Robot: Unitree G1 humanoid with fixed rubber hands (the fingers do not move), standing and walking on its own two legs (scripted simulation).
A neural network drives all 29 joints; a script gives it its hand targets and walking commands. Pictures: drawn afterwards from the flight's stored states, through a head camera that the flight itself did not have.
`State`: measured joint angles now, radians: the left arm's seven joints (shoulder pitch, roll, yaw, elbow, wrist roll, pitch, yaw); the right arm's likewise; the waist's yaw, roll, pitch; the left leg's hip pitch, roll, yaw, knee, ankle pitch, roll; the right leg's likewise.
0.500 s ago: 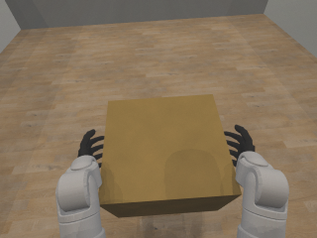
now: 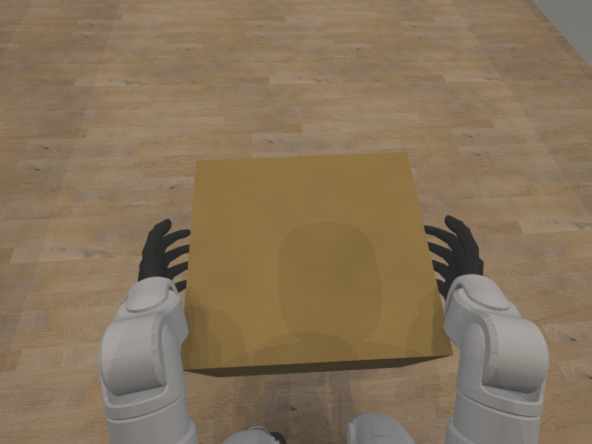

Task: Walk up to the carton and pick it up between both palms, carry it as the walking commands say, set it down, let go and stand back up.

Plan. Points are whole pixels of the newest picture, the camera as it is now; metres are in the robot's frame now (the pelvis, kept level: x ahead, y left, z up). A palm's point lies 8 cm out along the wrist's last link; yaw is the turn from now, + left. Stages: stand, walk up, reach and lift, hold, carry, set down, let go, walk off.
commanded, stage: carry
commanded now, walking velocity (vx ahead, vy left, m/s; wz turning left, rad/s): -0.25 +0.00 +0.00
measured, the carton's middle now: (306, 272) +0.33 +0.00 +0.00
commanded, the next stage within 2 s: none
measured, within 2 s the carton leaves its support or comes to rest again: neither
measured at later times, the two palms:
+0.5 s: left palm out of the picture +0.12 +0.12 +0.08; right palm out of the picture +0.11 -0.23 +0.08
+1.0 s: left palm out of the picture -0.05 +0.15 +0.08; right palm out of the picture -0.04 -0.20 +0.08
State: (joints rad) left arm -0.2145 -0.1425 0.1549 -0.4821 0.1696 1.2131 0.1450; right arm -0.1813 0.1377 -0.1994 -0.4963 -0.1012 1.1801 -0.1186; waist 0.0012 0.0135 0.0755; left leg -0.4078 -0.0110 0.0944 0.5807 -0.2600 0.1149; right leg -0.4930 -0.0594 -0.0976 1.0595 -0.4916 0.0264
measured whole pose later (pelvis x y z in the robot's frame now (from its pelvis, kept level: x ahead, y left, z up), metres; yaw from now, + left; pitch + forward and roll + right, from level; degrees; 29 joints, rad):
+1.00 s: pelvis -0.32 -0.04 -0.01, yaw +2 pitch +4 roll -1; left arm -0.19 -0.14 0.15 -0.48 0.17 1.22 0.13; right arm -0.16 0.13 -0.19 -0.49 -0.10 1.20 -0.11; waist 0.00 0.00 0.02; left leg -0.49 -0.01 0.08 0.62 -0.21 0.08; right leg -0.50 -0.07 -0.06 1.06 -0.50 0.03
